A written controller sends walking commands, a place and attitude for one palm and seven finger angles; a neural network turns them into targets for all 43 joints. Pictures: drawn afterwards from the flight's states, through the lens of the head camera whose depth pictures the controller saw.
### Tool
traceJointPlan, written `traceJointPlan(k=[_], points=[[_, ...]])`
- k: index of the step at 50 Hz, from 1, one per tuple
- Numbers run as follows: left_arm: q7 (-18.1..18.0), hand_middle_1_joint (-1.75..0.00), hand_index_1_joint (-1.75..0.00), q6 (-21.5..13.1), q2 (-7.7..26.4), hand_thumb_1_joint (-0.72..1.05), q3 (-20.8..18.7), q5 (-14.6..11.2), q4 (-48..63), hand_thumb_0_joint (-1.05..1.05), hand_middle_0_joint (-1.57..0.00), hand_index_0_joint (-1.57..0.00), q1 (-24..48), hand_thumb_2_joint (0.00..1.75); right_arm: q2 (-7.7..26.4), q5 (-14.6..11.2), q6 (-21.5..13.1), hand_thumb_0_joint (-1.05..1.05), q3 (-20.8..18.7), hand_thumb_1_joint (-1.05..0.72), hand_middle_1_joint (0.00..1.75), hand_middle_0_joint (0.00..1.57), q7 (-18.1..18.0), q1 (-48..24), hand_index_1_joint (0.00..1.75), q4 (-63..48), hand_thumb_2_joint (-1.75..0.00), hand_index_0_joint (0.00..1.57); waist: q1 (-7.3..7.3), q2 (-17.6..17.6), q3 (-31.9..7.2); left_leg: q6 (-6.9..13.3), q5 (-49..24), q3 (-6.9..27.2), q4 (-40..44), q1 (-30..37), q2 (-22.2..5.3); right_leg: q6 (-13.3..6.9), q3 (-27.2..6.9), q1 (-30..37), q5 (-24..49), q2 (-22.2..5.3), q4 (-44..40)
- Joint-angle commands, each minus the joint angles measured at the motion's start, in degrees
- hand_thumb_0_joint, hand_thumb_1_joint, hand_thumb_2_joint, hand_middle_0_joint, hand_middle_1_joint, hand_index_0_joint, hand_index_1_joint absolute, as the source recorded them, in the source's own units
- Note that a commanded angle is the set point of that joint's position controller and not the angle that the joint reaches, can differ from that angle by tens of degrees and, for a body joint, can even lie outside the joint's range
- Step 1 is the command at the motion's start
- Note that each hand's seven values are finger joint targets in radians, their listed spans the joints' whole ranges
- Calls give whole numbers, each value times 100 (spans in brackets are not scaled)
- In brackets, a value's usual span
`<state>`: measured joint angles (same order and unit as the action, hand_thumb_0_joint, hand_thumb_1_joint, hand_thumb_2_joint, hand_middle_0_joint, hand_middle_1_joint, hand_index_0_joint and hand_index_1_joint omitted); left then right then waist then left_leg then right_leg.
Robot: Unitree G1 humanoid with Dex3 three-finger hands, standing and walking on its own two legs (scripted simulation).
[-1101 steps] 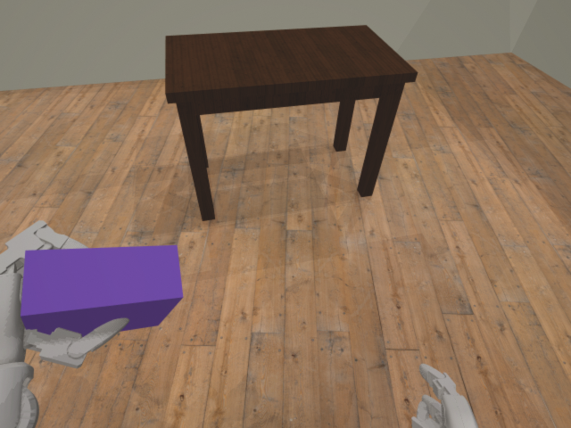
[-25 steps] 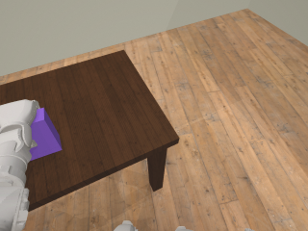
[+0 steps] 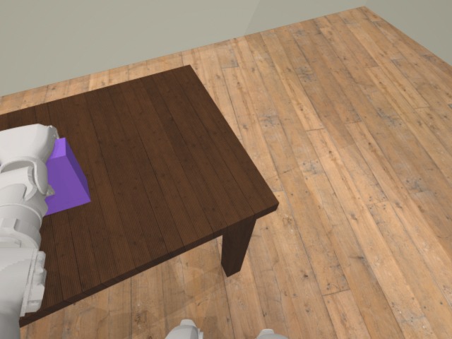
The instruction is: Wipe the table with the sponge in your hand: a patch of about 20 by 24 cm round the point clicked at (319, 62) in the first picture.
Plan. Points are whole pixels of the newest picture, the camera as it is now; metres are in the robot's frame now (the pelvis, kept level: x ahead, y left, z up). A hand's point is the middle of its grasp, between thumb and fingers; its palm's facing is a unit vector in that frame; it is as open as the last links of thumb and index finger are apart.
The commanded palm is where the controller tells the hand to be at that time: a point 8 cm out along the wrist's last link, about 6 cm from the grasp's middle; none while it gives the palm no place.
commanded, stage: slide across to the middle lane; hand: left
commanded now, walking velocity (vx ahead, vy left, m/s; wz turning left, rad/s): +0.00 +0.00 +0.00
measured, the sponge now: (48, 188) +0.40 +0.36 -0.02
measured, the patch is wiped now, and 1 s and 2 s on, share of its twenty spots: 0.55 0.70 0.80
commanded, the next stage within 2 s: wipe back along the middle lane in 0.72 s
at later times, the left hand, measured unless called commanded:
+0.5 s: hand (52, 151) +0.44 +0.34 +0.03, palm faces -0.11 +0.04 -0.99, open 9.7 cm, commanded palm +0.44 +0.29 +0.07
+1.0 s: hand (84, 145) +0.46 +0.29 +0.03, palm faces -0.11 +0.04 -0.99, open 9.7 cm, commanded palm +0.44 +0.25 +0.06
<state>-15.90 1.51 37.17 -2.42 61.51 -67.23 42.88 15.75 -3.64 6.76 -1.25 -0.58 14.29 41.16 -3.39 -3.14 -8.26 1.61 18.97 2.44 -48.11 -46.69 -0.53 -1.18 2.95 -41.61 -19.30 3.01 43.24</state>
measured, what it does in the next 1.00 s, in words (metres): stands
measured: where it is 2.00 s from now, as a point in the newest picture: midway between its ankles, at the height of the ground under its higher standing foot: outside the picture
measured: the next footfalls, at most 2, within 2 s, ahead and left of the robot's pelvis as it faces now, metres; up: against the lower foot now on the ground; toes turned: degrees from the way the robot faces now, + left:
none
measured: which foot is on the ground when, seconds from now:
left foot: down 0.00-1.00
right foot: down 0.00-1.00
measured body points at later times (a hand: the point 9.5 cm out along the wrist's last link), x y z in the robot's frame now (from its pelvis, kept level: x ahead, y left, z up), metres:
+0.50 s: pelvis +0.01 +0.02 +0.01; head +0.09 +0.04 +0.45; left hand +0.45 +0.33 +0.09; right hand +0.08 -0.24 -0.12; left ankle +0.03 +0.10 -0.70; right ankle +0.01 -0.11 -0.70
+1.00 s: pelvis +0.04 +0.00 +0.02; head +0.11 +0.00 +0.47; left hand +0.46 +0.28 +0.09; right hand +0.12 -0.26 -0.12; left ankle +0.03 +0.10 -0.70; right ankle +0.01 -0.11 -0.70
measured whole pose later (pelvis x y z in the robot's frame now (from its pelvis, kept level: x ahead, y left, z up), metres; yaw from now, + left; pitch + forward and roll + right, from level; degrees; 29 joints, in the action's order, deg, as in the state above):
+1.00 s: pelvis +0.04 +0.00 +0.02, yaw +0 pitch +15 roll -2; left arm -21.0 15.3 24.0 7.6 57.2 -63.1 42.0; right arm 14.5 -3.0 10.5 -2.6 1.7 12.4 44.7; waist -2.2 -3.1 -8.0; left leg 1.8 19.1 1.6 -39.5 -35.3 0.1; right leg -0.8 1.8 -30.3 -19.0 2.4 34.3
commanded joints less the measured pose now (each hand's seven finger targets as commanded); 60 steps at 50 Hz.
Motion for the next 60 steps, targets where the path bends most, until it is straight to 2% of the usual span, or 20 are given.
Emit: traceJointPlan(k=[1, 6, 10, 13, 14, 18, 23, 26, 32, 34, 38, 39, 41, 45, 46, 50, 54, 56, 59, 60], points=[[-319, -160, -160, 190, 1507, 10, -153, 156, 312, 0, -120, -120, 1803, 130, 1057, 59, -135, 0, -328, -90, 30, 20, -90, 508, 30, -367, -90, 20, -309, 225, -1405, 258, -375, -16, 561, 1139, 78, -155, -171, 333, 399, -3, -711], [-231, -160, -160, 238, 990, 10, 191, 76, 435, 0, -120, -120, 1841, 130, 1001, 78, -97, 0, -342, -90, 30, 20, -55, 553, 30, -409, -90, 20, -286, 17, -1677, 189, -637, 120, 610, 1617, 29, -190, -83, 159, 433, 30, -660], [-266, -160, -160, 197, 554, 10, 355, -181, 927, 0, -120, -120, 2201, 130, 947, 89, -107, 0, -400, -90, 30, 20, -59, 514, 30, -324, -90, 20, -321, -120, -1884, 118, -806, 298, 716, 2203, -74, -188, -17, 13, 452, 47, -666], [-344, -160, -160, 251, 252, 10, 488, -340, 1107, 0, -120, -120, 2325, 130, 908, 76, -116, 0, -419, -90, 30, 20, -54, 451, 30, -236, -90, 20, -334, -210, -1841, 64, -772, 389, 844, 2454, -105, -190, 24, -15, 430, 40, -717], [-349, -160, -160, 260, -47, 10, 638, -431, 1217, 0, -120, -120, 2413, 130, 867, 69, -149, 0, -417, -90, 30, 20, -52, 384, 30, -233, -90, 20, -352, -241, -1909, 25, -944, 490, 897, 2643, -136, -200, 52, -67, 504, 39, -687], [-384, -160, -160, 524, -453, 10, 969, -442, 972, 0, -120, -120, 2449, 130, 858, 65, -115, 0, -410, -90, 30, 20, -13, 343, 30, -77, -90, 20, -417, -81, -1559, 1, -731, 506, 1048, 2621, -117, -191, 55, 4, 453, 30, -847], [-338, -160, -160, 684, -793, 10, 1146, -413, 926, 0, -120, -120, 2446, 130, 816, 80, -85, 0, -420, -90, 30, 20, 25, 282, 30, 8, -90, 20, -368, -162, -1595, -86, -1050, 567, 1113, 2909, -143, -225, 77, 69, 591, 23, -866], [-357, -160, -160, 768, -624, 10, 1006, -375, 852, 0, -120, -120, 2570, 130, 826, 92, -38, 0, -401, -90, 30, 20, 21, 246, 30, 36, -90, 20, -358, -130, -1579, -103, -1184, 532, 1143, 2919, -130, -229, 58, 206, 667, 20, -912], [-468, -160, -160, 978, -883, 10, 1059, -293, 793, 0, -120, -120, 2457, 130, 767, 138, 67, 0, -402, -90, 30, 20, 102, 170, 30, -31, -90, 20, -254, -79, -1796, -129, -1929, 380, 1066, 2998, -126, -240, 77, 514, 1089, 31, -911], [-506, -160, -160, 1031, -821, 10, 846, -366, 815, 0, -120, -120, 2229, 130, 769, 149, 98, 0, -413, -90, 30, 20, 125, 112, 30, -46, -90, 20, -129, -59, -1961, -124, -2261, 320, 1045, 3035, -131, -251, 45, 753, 1362, 35, -949], [-561, -160, -160, 1169, -951, 10, 1016, -322, 758, 0, -120, -120, 2260, 130, 750, 144, 180, 0, -407, -90, 30, 20, 158, 89, 30, -38, -90, 20, -237, 212, -1865, -27, -2304, 154, 1012, 2840, -86, -201, 7, 1071, 1756, 5, -983], [-576, -160, -160, 1175, -793, 10, 784, -392, 806, 0, -120, -120, 2148, 130, 769, 150, 172, 0, -407, -90, 30, 20, 156, 55, 30, -17, -90, 20, -119, 103, -1943, -35, -2432, 142, 1027, 2838, -89, -227, -19, 1176, 1915, -3, -977], [-568, -160, -160, 1212, -846, 10, 917, -422, 797, 0, -120, -120, 2197, 130, 756, 123, 185, 0, -392, -90, 30, 20, 160, 52, 30, -31, -90, 20, -217, 243, -1847, 36, -2287, 56, 1019, 2713, -40, -184, -49, 1366, 2078, -28, -1015], [-467, -160, -160, 1216, -1152, 10, 1098, -479, 861, 0, -120, -120, 1650, 130, 729, 106, 190, 0, -390, -90, 30, 20, 168, -15, 30, -65, -90, 20, -149, 241, -1823, 85, -2338, -43, 1043, 2662, 10, -181, -105, 1679, 2439, -64, -1070], [-447, -160, -160, 1200, -992, 10, 970, -474, 898, 0, -120, -120, 1488, 130, 744, 101, 210, 0, -400, -90, 30, 20, 169, -5, 30, -69, -90, 20, -109, 325, -1882, 108, -2345, -80, 1032, 2617, 23, -176, -146, 1831, 2596, -75, -1080], [-344, -160, -160, 1235, -1215, 10, 1142, -511, 878, 0, -120, -120, 957, 130, 744, 56, 259, 0, -369, -90, 30, 20, 162, -99, 30, -150, -90, 20, -90, 500, -1556, 129, -2220, -144, 1105, 2388, 78, -168, -159, 2001, 2756, -100, -1127], [-300, -160, -160, 1273, -893, 10, 847, -518, 945, 0, -120, -120, 568, 130, 788, 39, 288, 0, -354, -90, 30, 20, 148, -178, 30, -205, -90, 20, 68, 529, -1516, 143, -2102, -194, 1176, 2228, 117, -196, -250, 2245, 2887, -130, -1171], [-264, -160, -160, 1279, -1123, 10, 1063, -520, 1076, 0, -120, -120, 424, 130, 765, 31, 305, 0, -368, -90, 30, 20, 152, -177, 30, -251, -90, 20, 10, 603, -1518, 153, -2148, -231, 1144, 2294, 125, -170, -225, 2252, 2978, -132, -1165], [-247, -160, -160, 1342, -1157, 10, 987, -541, 1276, 0, -120, -120, 0, 130, 758, 5, 340, 0, -392, -90, 30, 20, 165, -296, 30, -311, -90, 20, 150, 452, -1516, 128, -2336, -187, 1188, 2415, 109, -219, -234, 2280, 3004, -130, -1159], [-237, -160, -160, 1361, -1354, 10, 1178, -584, 1449, 0, -120, -120, -118, 130, 737, 5, 345, 0, -383, -90, 30, 20, 180, -325, 30, -377, -90, 20, 139, 455, -1577, 129, -2409, -201, 1184, 2499, 114, -207, -194, 2319, 3059, -123, -1160]])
